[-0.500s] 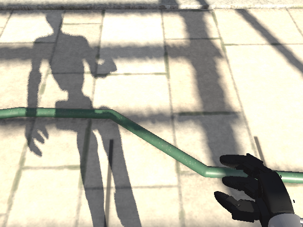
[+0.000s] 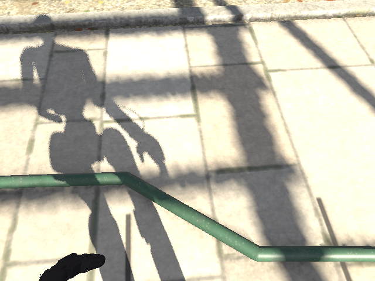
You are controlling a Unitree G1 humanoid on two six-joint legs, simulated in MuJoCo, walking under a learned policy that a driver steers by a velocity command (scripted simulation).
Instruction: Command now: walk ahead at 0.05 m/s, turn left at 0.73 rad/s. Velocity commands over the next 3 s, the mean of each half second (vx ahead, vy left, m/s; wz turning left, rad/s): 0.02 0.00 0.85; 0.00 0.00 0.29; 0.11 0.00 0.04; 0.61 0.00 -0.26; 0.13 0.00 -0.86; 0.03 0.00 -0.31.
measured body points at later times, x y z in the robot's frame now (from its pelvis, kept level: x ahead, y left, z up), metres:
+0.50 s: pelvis -0.02 +0.02 -0.01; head +0.00 +0.05 +0.44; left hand -0.05 +0.32 -0.13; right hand +0.27 -0.14 -0.08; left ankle -0.06 +0.10 -0.74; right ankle +0.04 -0.10 -0.72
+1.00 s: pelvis -0.02 +0.02 +0.00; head -0.01 +0.01 +0.45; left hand -0.07 +0.29 -0.11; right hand +0.20 -0.13 -0.13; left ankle -0.06 +0.10 -0.73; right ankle +0.03 -0.07 -0.74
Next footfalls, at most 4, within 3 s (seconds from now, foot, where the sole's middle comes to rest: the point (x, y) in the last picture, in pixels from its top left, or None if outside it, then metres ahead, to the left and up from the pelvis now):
0.02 right None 0.08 -0.09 -0.77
0.46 left None -0.03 0.12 -0.77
0.92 right None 0.07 -0.04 -0.77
2.04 right None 0.38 0.21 -0.77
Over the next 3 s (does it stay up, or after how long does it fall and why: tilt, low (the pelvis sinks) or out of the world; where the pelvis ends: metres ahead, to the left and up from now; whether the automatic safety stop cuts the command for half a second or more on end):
stays up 0.37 0.30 0.01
